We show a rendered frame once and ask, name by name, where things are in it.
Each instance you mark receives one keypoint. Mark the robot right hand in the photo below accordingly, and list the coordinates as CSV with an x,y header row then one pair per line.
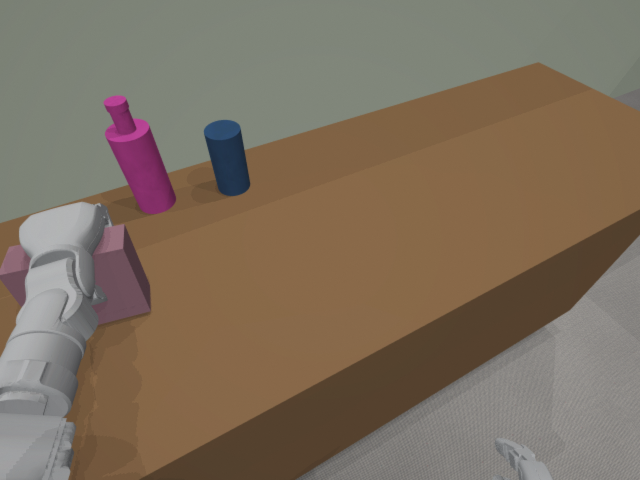
x,y
522,459

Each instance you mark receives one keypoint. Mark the robot left hand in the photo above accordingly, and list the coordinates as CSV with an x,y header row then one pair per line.
x,y
80,224

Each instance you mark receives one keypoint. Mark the table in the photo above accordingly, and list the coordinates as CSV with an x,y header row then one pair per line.
x,y
371,263

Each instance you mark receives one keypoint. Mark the robot left forearm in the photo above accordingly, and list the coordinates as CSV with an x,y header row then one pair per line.
x,y
39,364

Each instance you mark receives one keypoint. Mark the sponge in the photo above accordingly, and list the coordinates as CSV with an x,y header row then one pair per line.
x,y
118,271

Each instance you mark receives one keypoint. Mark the left robot upper arm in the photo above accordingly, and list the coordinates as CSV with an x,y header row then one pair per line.
x,y
35,447

